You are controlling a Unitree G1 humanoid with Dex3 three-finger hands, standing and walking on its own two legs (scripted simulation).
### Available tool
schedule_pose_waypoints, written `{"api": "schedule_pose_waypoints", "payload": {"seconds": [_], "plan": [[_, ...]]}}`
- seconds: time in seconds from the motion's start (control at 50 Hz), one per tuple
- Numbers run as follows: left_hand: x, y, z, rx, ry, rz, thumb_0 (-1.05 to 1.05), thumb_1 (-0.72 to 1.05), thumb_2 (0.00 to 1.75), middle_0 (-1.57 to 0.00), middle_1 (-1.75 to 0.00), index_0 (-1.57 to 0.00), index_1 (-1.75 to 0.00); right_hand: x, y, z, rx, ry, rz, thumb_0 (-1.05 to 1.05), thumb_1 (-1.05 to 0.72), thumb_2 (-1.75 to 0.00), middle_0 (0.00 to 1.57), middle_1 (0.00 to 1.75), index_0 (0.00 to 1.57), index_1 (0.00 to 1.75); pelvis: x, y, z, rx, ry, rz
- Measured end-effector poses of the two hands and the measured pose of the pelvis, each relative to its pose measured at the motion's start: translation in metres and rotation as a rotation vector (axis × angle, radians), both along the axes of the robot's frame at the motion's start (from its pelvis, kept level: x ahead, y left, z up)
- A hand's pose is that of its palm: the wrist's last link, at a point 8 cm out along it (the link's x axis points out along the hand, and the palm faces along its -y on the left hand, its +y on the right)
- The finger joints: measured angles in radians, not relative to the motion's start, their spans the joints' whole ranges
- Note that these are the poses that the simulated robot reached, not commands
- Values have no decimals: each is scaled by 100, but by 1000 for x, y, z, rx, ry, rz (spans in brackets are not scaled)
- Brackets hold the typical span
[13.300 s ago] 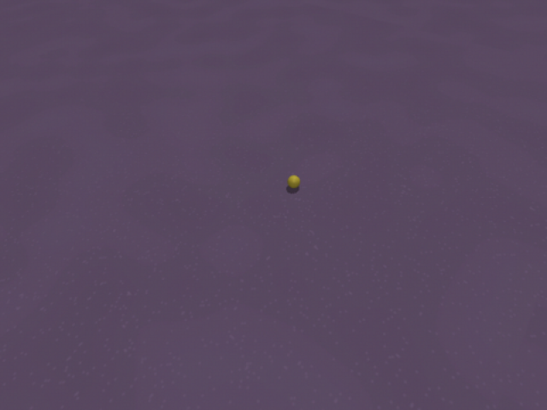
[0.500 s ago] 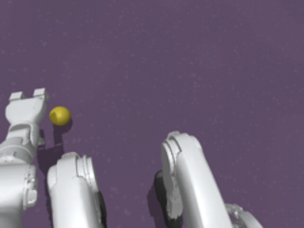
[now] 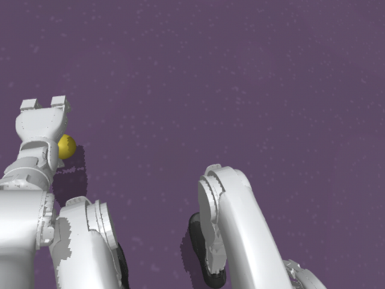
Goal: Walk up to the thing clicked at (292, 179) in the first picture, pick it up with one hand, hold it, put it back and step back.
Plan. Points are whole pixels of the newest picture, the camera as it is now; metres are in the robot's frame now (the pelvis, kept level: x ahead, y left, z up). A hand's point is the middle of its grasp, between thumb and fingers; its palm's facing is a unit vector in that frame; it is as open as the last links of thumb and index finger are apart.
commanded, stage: approach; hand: left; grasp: from above
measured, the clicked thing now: (61, 146) +0.48 +0.23 -0.29
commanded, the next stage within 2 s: close in in 0.16 s
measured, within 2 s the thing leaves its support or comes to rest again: neither
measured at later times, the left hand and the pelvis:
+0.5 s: hand (43, 159) +0.43 +0.25 -0.20, palm faces -0.53 -0.10 -0.84, open 14.0 cm; pelvis +0.00 +0.00 -0.01, yaw +0 degrees
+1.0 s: hand (56, 147) +0.47 +0.24 -0.25, palm faces -0.47 -0.10 -0.88, open 13.8 cm; pelvis +0.01 +0.01 -0.02, yaw -4 degrees
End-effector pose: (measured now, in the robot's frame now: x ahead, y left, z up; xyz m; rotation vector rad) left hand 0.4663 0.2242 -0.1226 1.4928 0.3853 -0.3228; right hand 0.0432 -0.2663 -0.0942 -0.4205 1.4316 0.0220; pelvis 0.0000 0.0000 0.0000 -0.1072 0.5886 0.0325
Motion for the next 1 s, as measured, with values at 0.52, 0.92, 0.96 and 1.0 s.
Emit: {"api": "schedule_pose_waypoints", "payload": {"seconds": [0.52,0.92,0.96,1.0], "plan": [[-26,28,-27,-10,106,64,0,-52,99,-8,-105,-10,-104,-8,4,-10,30,38,10,0,-91,-90,20,30,21,29,0,0,-11,-5,-34,-3],[8,2,-64,24,0,89,0,-47,100,-10,-102,-11,-102,-14,9,-1,77,61,104,0,-90,-90,20,30,20,29,5,7,-22,-50,-41,-35],[8,7,-67,17,25,124,0,-47,99,-9,-102,-10,-102,-23,12,-2,94,80,87,0,-90,-90,20,30,20,29,5,7,-23,-52,-41,-38],[6,13,-70,22,45,139,0,-47,98,-9,-102,-10,-102,-30,17,-3,110,101,74,0,-90,-90,20,30,20,29,7,7,-22,-52,-40,-39]]}}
